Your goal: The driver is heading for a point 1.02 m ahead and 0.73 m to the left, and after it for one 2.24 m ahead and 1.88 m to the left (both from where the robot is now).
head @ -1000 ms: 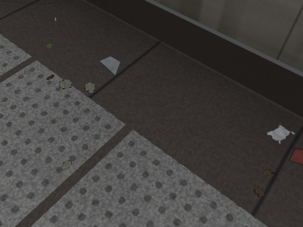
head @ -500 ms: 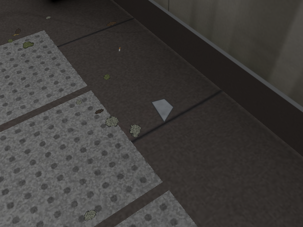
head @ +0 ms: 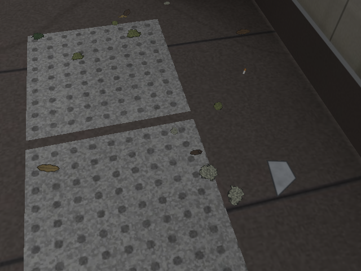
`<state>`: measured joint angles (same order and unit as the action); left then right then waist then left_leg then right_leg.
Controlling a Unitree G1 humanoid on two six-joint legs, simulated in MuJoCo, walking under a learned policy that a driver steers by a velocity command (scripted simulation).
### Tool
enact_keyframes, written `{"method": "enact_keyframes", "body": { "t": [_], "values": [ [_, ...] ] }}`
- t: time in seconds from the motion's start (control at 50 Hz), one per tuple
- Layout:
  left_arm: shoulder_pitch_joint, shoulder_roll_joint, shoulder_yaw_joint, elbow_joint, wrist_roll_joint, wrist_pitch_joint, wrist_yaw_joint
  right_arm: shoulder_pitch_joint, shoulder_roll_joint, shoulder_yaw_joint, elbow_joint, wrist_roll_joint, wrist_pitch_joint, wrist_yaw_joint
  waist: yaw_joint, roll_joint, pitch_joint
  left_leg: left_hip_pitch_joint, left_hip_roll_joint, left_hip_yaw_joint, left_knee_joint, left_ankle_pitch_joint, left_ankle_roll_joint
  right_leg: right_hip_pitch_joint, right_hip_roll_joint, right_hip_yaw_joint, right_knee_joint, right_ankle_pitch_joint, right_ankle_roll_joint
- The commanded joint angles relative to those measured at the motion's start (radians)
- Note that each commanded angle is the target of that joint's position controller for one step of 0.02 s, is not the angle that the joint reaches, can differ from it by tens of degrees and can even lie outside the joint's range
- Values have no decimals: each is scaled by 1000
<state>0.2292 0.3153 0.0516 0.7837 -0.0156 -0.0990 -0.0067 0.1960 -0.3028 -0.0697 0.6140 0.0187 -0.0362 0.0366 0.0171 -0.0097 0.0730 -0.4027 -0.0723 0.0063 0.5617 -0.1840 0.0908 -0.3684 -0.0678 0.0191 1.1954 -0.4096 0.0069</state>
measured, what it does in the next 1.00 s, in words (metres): walks ahead, turning left: right foot, then left foot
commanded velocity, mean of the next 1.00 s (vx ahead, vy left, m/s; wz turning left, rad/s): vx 0.49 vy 0.00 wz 0.60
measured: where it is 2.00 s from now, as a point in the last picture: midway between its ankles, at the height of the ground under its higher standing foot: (104, 170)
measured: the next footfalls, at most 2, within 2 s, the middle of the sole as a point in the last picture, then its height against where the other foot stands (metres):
right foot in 0.36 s outside the picture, level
left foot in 0.88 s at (125, 232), level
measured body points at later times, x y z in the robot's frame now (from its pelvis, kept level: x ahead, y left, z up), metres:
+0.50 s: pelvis +0.29 -0.04 +0.01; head +0.31 -0.04 +0.45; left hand +0.36 +0.26 -0.08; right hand +0.46 -0.29 -0.11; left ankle +0.17 +0.06 -0.64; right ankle +0.36 -0.13 -0.73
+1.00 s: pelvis +0.51 +0.11 +0.00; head +0.54 +0.15 +0.45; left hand +0.43 +0.41 -0.12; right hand +0.80 -0.02 -0.08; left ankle +0.53 +0.21 -0.73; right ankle +0.50 -0.08 -0.63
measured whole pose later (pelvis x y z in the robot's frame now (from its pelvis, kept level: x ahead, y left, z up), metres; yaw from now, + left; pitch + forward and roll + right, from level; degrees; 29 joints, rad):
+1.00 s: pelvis +0.51 +0.11 +0.00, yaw +36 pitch +1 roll -1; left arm 0.22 0.32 0.05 0.77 -0.01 -0.10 0.00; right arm 0.19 -0.30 -0.07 0.62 0.01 -0.04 0.03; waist 0.02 -0.02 0.08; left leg -0.40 -0.08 0.00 0.55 -0.17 0.08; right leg -0.37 -0.05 0.02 1.21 -0.43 0.02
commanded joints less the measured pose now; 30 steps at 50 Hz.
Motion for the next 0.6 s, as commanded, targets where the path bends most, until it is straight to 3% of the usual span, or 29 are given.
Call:
{"method": "enact_keyframes", "body": {
  "t": [0.02, 0.08, 0.18, 0.22, 0.28, 0.32, 0.34, 0.36, 0.38, 0.4, 0.42, 0.44, 0.46, 0.48, 0.52, 0.6],
  "values": [
    [-22, 134, 32, -97, 20, -23, 2, 35, -123, -34, -65, -16, -20, -13, -5, 64, -134, 302, 254, -401, -311, 138, 201, -282, -63, 63, -50, 103, 7],
    [-34, 94, 23, -98, 34, 1, 5, 42, -138, -37, -45, -12, -28, -30, 7, 56, -112, 189, 221, -317, -336, 263, 210, -245, -45, 34, -168, 174, 53],
    [-230, 43, 0, -146, 26, -2, -6, 113, -161, -44, -2, 0, -17, -52, -66, 81, -65, 129, 154, -253, -318, 145, 143, -174, 26, 25, -542, 473, 72],
    [-279, 54, 2, -163, 14, -9, -15, 149, -169, -47, 19, 5, -14, -53, -86, 89, -59, 141, 171, -292, -301, 94, 132, -135, 48, 34, -611, 508, 66],
    [-277, 94, 18, -171, 8, -19, -24, 168, -154, -45, 37, 10, -7, -57, -74, 111, -62, 224, 207, -382, -217, 49, 113, -108, 54, 69, -682, 441, 36],
    [-212, 111, 31, -159, 6, -26, -23, 153, -149, -46, 38, 7, 0, -58, -36, 143, -71, 247, 211, -424, -151, 76, 93, -28, 60, 57, -706, 350, 4],
    [-129, 126, 44, -138, 11, -30, -18, 147, -124, -38, 34, 4, 2, -56, 7, 140, -107, 233, 173, -409, -75, 115, 68, 92, 62, 39, -741, 346, -21],
    [-3, 166, 59, -125, 29, -35, -11, 147, -68, -16, 22, -5, 0, -52, 65, 82, -223, 157, 116, -350, 144, 74, 31, 316, -49, 131, -723, 323, -77],
    [125, 255, 82, -102, 48, -26, -5, 262, -7, 3, -3, 15, -7, -53, 49, -186, -386, -173, -24, -200, 500, -216, -52, 690, -285, 530, -781, 116, -229],
    [145, 204, 73, -90, 21, -18, -16, 283, -68, 0, -4, 24, -12, -55, 47, -295, -388, -353, 11, -193, 690, -408, -70, 725, -365, 801, -883, -136, -268],
    [96, 130, 53, -104, 14, -12, -12, 201, -145, -22, 4, 25, -8, -55, 68, -175, -250, -407, 61, -199, 762, -324, -78, 610, -329, 682, -911, -196, -227],
    [49, 103, 44, -111, 20, -3, -7, 127, -156, -26, -9, 13, -2, -56, 63, -101, -167, -391, 96, -157, 761, -250, -82, 492, -290, 533, -912, -88, -193],
    [11, 81, 36, -105, 25, 2, -5, 83, -144, -28, -21, 2, 0, -53, 45, -74, -100, -367, 123, -148, 713, -197, -83, 380, -246, 418, -933, 40, -184],
    [-9, 62, 28, -99, 31, 0, -1, 78, -129, -31, -24, 3, 3, -48, 22, -95, -76, -325, 153, -148, 674, -161, -81, 313, -215, 334, -954, 126, -172],
    [-18, 55, 29, -86, 26, -7, 1, 93, -86, -25, -21, 13, 15, -41, 3, -117, -63, -277, 172, -123, 626, -134, -82, 254, -186, 222, -999, 214, -174],
    [4, 104, 47, -50, 22, -15, 3, 27, -50, -13, -48, 3, 22, -36, 7, -69, -46, -335, 189, -113, 488, -23, -99, 277, -208, 90, -1042, 376, -203]
  ]
}}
